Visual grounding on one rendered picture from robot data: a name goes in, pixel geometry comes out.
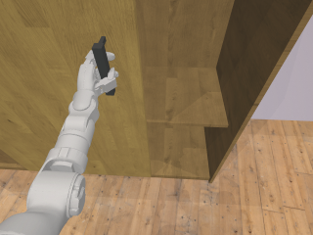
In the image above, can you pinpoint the left robot upper arm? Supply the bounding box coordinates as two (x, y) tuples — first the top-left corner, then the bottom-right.
(0, 170), (86, 235)

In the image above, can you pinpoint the wardrobe door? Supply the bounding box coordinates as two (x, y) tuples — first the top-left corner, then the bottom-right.
(0, 149), (18, 164)
(0, 0), (152, 177)

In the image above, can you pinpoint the handle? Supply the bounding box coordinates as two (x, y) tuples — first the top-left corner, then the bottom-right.
(91, 36), (115, 96)

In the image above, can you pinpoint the robot left forearm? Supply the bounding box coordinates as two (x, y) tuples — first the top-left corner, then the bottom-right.
(26, 89), (100, 209)

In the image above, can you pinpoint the left robot hand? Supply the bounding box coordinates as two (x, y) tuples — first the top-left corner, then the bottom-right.
(77, 50), (119, 98)

